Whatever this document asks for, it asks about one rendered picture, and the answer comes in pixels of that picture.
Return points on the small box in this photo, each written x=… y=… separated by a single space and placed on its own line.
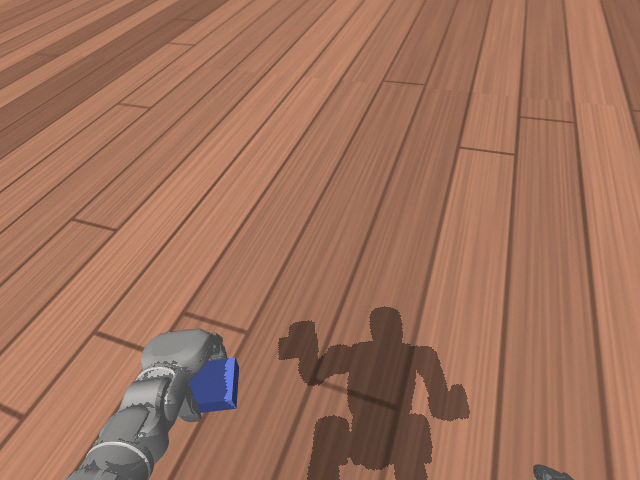
x=215 y=386

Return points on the left robot hand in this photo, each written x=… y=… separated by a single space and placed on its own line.
x=188 y=350

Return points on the left robot arm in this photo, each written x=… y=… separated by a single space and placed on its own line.
x=135 y=438

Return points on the right robot hand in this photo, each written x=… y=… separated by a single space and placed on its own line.
x=542 y=472

